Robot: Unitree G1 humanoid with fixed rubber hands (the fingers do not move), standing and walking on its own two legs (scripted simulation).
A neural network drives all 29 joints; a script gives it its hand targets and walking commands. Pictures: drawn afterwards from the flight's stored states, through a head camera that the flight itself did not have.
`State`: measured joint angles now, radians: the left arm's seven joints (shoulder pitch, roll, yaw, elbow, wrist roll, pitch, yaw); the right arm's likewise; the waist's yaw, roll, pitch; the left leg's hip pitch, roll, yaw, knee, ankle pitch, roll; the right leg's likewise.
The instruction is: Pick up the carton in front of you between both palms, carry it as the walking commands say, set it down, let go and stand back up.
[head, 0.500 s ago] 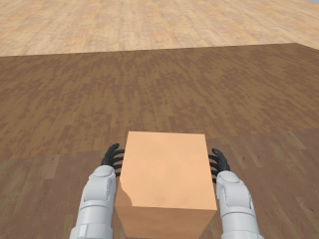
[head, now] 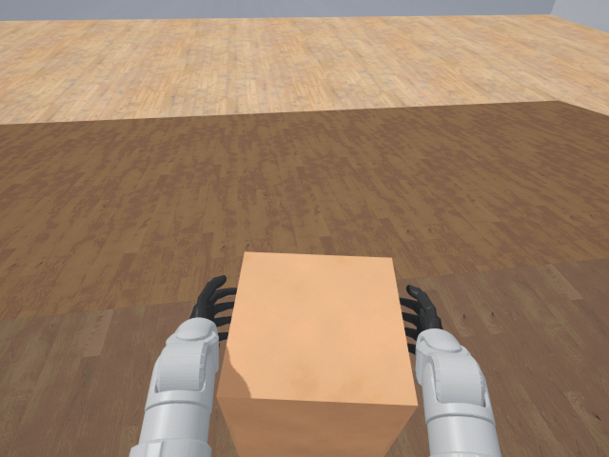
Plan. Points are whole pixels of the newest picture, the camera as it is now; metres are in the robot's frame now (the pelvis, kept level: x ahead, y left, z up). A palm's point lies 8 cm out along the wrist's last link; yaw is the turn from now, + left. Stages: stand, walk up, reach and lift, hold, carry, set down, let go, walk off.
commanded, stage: hold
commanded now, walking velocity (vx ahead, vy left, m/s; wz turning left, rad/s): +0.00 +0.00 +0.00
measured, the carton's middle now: (313, 361) +0.28 +0.00 -0.02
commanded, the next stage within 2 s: carry in 0.58 s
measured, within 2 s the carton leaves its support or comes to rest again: neither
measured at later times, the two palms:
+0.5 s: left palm (204, 330) +0.28 +0.15 +0.05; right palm (429, 341) +0.28 -0.15 +0.05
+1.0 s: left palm (208, 263) +0.38 +0.16 +0.07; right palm (408, 274) +0.38 -0.14 +0.07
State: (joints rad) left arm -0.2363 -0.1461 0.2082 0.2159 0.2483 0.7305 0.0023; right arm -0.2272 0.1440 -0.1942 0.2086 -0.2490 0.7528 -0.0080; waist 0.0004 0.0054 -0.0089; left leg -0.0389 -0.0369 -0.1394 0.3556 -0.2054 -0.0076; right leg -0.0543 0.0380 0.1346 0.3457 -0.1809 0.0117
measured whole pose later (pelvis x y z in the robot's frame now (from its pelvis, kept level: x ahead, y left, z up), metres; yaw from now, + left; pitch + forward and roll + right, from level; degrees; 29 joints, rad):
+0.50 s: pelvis -0.01 +0.00 +0.00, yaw +0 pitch -7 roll +0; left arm -0.29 -0.16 0.26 0.26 0.28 0.74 -0.01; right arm -0.29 0.16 -0.24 0.25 -0.28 0.76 0.01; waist 0.00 0.01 0.01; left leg -0.05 -0.04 -0.14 0.38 -0.21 -0.01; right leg -0.07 0.04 0.13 0.37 -0.18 0.01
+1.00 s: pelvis +0.10 +0.01 -0.01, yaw +2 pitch +5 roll -2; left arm -0.23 -0.13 0.12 -0.15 0.10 1.09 0.08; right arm -0.16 0.12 -0.13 -0.23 -0.11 1.12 -0.10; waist 0.00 0.03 -0.16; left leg -0.28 0.06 0.04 0.71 -0.44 0.00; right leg -0.27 -0.01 -0.16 0.50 -0.30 -0.02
